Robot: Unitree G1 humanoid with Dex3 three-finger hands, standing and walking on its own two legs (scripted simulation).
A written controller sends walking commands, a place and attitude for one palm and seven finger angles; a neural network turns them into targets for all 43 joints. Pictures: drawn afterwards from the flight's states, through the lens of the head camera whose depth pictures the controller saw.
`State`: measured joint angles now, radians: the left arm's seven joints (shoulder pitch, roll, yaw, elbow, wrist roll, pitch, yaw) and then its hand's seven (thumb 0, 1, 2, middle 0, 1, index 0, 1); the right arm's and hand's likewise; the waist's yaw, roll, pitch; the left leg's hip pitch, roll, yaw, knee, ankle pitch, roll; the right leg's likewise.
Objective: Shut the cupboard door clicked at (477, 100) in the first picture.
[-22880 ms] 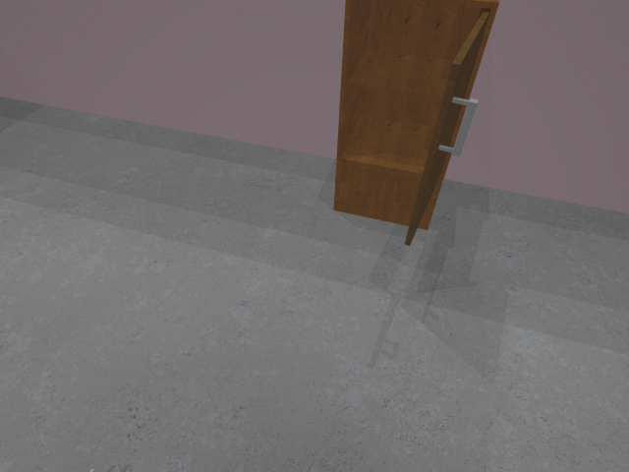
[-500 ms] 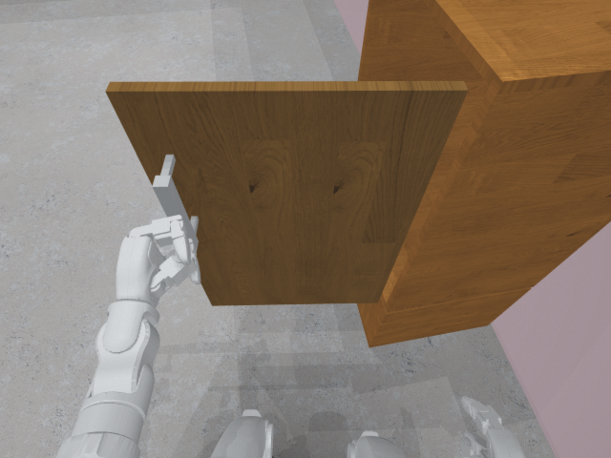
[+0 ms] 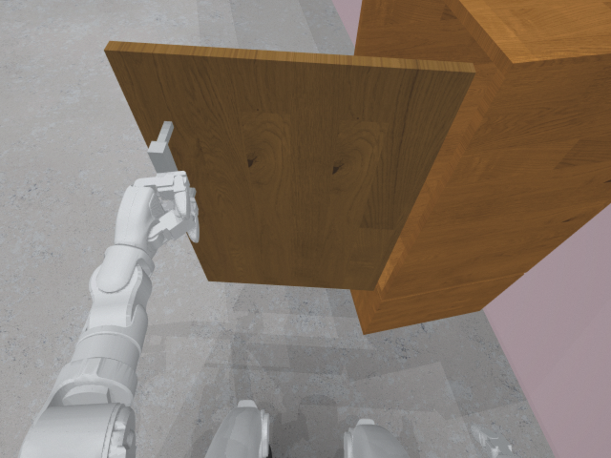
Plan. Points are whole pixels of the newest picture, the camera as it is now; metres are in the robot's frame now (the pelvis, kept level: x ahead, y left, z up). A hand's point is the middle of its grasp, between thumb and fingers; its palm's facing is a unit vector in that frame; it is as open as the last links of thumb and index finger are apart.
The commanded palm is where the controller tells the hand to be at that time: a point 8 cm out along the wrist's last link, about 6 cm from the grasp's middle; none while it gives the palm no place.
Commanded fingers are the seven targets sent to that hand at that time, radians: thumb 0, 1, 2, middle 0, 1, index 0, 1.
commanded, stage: push the door shut along its arc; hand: left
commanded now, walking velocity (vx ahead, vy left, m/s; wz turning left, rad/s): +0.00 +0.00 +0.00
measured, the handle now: (177, 175) +0.48 +0.20 +0.05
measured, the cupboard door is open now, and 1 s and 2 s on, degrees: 75 58 49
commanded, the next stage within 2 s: pull the fist back off the door in 1.36 s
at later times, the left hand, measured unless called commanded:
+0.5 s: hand (204, 189) +0.45 +0.15 +0.06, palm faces -0.21 -0.98 -0.02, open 3.1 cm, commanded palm +0.46 +0.18 +0.06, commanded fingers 0.00 0.90 0.90 -1.30 -1.50 -1.30 -1.50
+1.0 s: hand (244, 150) +0.53 +0.10 +0.06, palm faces -0.34 -0.94 +0.00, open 3.1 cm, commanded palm +0.54 +0.14 +0.06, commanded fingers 0.00 0.90 0.90 -1.30 -1.50 -1.30 -1.50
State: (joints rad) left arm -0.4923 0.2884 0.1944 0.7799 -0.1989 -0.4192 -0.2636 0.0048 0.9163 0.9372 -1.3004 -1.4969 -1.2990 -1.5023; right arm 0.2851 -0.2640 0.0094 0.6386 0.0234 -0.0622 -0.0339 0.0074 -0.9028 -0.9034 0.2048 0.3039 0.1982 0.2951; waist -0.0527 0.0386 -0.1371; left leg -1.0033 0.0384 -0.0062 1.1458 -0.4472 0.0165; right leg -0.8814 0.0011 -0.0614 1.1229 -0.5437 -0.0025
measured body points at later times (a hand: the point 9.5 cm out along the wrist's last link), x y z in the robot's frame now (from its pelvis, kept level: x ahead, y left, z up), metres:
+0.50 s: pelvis -0.01 +0.01 -0.01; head +0.09 +0.03 +0.43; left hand +0.46 +0.21 +0.07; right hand +0.05 -0.26 -0.12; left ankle +0.06 +0.11 -0.65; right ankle +0.00 -0.12 -0.65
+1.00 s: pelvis -0.01 +0.01 -0.03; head +0.14 +0.02 +0.39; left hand +0.54 +0.16 +0.06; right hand -0.02 -0.26 -0.14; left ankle +0.06 +0.11 -0.65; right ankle +0.00 -0.12 -0.65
